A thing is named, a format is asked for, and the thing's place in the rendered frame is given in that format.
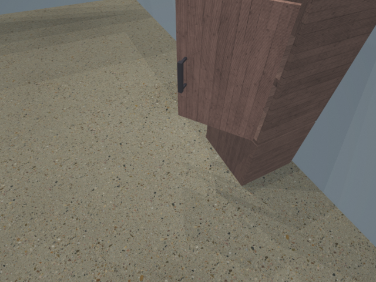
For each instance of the handle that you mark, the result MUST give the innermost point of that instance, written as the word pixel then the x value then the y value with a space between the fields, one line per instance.
pixel 181 86

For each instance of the cupboard door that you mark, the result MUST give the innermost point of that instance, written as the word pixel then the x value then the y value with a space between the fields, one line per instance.
pixel 234 49

